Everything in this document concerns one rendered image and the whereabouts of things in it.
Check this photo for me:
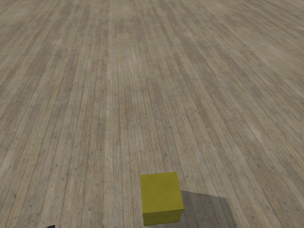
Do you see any carton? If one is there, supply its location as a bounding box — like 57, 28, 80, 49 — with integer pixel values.
141, 172, 184, 226

